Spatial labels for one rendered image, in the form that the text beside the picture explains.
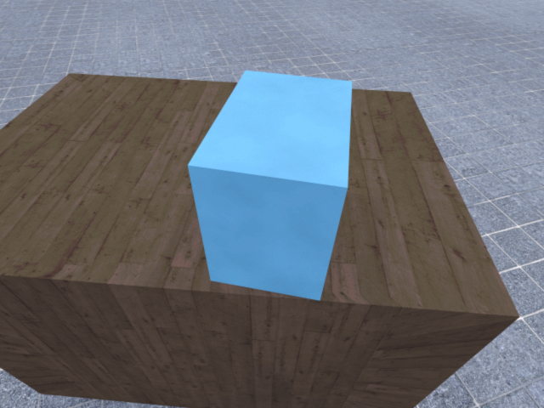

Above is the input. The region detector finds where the carton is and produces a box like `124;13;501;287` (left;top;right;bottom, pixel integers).
188;71;352;301

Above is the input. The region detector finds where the pedestal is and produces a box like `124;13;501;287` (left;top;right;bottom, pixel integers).
0;73;520;408

